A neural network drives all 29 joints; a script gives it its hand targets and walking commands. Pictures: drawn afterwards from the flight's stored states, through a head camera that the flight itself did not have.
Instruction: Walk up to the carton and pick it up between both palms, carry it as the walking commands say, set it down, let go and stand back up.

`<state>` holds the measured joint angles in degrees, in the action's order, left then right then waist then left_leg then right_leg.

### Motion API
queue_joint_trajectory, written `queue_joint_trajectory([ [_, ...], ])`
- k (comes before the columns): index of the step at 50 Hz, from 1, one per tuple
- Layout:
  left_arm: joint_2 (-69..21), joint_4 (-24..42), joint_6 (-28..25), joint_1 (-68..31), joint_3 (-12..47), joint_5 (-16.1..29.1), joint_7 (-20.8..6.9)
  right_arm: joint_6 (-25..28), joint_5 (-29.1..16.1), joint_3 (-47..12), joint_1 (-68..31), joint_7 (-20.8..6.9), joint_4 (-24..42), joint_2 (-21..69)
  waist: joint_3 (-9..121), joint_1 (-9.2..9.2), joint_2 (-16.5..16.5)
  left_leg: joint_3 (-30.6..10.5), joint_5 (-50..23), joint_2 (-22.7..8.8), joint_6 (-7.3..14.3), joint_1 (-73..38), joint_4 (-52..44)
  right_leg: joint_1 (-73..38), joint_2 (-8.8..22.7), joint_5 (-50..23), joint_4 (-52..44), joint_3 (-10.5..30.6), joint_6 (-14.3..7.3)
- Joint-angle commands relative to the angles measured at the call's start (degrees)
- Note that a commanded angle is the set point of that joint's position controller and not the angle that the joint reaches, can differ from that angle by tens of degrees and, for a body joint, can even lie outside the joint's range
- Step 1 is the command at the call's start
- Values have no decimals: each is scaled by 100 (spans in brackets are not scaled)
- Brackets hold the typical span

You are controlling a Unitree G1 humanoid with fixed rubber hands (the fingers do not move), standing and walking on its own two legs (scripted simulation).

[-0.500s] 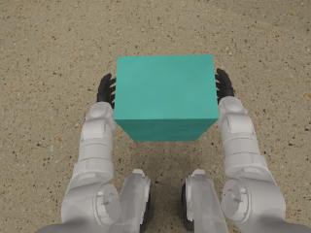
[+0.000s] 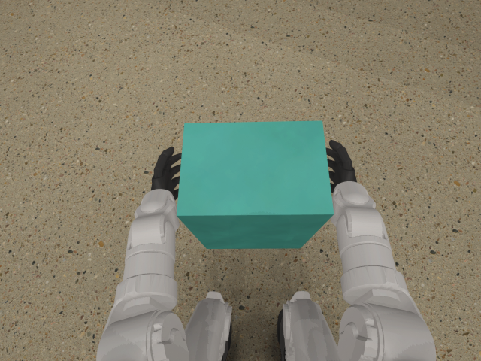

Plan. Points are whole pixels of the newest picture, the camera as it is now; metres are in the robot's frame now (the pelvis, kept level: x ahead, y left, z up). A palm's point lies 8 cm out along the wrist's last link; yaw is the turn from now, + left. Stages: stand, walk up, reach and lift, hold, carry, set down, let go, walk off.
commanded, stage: reach and lift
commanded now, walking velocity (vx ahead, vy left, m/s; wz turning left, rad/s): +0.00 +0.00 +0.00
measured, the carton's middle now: (253, 197) +0.41 +0.02 -0.10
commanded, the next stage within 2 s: none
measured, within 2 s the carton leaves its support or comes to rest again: neither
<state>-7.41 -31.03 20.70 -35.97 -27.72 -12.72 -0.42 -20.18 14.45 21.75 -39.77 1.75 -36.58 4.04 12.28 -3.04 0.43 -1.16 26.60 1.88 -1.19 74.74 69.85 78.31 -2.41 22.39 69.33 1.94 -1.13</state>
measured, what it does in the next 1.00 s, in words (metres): rises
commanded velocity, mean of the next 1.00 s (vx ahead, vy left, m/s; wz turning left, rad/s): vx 0.00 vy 0.00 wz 0.00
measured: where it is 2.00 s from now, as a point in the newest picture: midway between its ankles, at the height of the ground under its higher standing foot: (253, 359)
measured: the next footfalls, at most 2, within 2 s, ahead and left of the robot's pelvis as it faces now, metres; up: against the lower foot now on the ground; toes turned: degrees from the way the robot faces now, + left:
none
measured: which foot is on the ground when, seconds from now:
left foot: down 0.00-1.00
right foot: down 0.00-1.00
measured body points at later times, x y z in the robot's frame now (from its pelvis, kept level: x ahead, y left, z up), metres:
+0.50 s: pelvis +0.02 +0.00 +0.07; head +0.14 -0.02 +0.50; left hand +0.38 +0.17 +0.03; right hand +0.40 -0.14 +0.02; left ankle +0.05 +0.13 -0.62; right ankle +0.08 -0.10 -0.62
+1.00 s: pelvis +0.03 +0.00 +0.11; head +0.09 -0.01 +0.56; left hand +0.36 +0.17 +0.10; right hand +0.38 -0.14 +0.10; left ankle +0.05 +0.13 -0.62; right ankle +0.08 -0.10 -0.62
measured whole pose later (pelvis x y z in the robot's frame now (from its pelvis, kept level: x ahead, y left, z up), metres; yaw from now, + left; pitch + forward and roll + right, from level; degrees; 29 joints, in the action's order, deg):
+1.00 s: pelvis +0.03 +0.00 +0.11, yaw +0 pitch +8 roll +1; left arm -10.3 -22.2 26.2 -20.7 -22.0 -15.7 -2.5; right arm -25.6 17.0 19.0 -23.3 -1.0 -26.0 8.2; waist 2.2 -2.8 -1.2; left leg -2.9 15.1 1.2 -0.8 26.6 33.1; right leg 29.6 -2.0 12.1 33.3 1.7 -1.4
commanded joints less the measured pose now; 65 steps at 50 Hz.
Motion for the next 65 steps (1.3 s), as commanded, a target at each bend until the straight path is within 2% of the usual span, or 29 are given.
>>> queue_joint_trajectory([
  [1,-5614,-190,-76,-3480,3370,733,-1356,107,-696,-3094,-2933,-1345,-178,6084,3964,-64,257,38,-1406,636,53,-1606,-1028,-3554,-565,-1442,-901,182,129],
  [18,-5566,107,-45,-2484,3507,538,-1432,80,-606,-3272,-2026,-1474,204,6049,3227,-70,190,-127,-2052,512,114,-3048,-2161,-4646,-433,-1996,-2001,336,80],
  [39,-5504,450,177,-1787,3740,478,-1413,-147,-501,-3364,-1363,-1550,603,5870,2113,-43,86,-262,-2200,404,127,-4602,-3534,-6191,-322,-2114,-3312,361,58],
  [52,-5449,809,585,-1280,3900,574,-1300,-593,-742,-3654,-1001,-1583,1015,5830,1430,23,9,-346,-2523,362,109,-5573,-4263,-7209,-274,-2424,-4058,355,76],
  [65,-5512,1238,1200,-1201,4111,804,-1247,-1180,-940,-3831,-967,-1640,1474,5750,582,43,-74,-348,-2240,286,79,-6325,-4752,-7821,-207,-2101,-4568,363,34],
])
